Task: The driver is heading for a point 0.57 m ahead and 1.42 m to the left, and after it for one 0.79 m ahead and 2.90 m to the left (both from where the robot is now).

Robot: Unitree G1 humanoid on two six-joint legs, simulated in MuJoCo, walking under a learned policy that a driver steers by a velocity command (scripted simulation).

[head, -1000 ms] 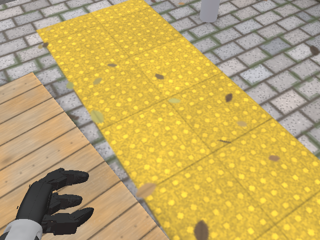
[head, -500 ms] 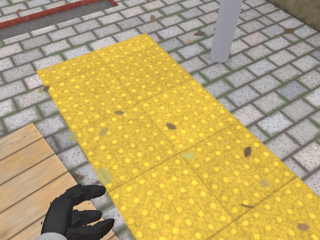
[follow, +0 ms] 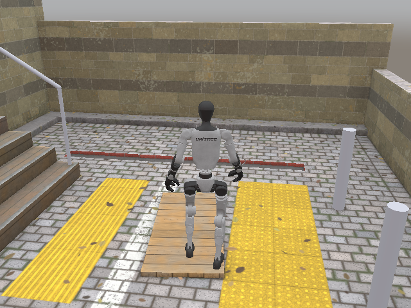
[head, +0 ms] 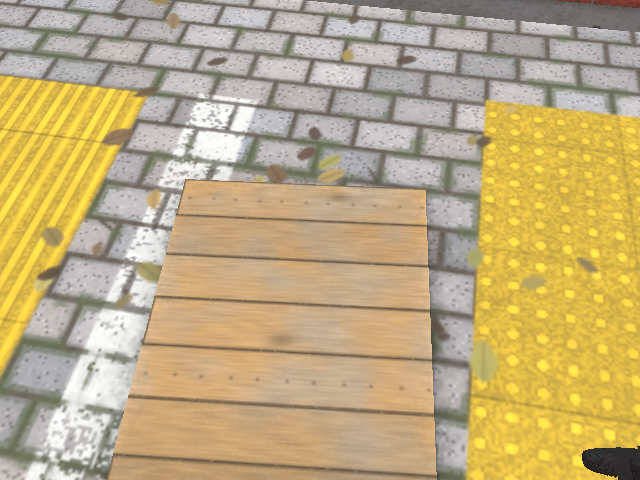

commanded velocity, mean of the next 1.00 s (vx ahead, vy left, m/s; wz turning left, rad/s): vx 0.00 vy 0.00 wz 0.99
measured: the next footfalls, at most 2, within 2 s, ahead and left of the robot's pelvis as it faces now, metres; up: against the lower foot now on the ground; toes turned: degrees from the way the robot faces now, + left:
left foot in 0.08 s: +0.08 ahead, +0.12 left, +0.00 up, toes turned +7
right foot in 0.48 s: +0.19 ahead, -0.04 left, +0.00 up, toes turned +35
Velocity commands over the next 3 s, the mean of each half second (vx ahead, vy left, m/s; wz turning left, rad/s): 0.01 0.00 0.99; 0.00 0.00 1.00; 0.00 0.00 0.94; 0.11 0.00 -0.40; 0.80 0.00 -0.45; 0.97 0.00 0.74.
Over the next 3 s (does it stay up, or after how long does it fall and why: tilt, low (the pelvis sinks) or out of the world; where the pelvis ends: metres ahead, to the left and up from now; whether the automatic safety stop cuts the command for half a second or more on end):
stays up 0.57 0.67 -0.07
